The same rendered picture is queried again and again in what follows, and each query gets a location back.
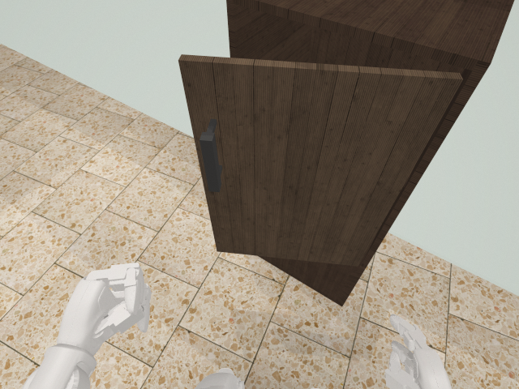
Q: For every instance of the left robot hand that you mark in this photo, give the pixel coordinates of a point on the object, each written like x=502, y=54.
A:
x=83, y=324

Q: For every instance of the cupboard door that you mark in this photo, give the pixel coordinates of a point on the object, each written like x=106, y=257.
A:
x=313, y=155

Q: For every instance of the handle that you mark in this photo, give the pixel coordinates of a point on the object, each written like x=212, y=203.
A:
x=209, y=152

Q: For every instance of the robot left thigh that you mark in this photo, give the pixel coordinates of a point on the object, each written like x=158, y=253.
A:
x=221, y=381

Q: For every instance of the left robot forearm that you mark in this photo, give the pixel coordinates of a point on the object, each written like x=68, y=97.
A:
x=64, y=367

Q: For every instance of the right robot hand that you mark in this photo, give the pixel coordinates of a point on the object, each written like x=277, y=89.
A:
x=423, y=368

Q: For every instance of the robot left shin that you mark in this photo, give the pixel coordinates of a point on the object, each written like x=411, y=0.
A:
x=226, y=370

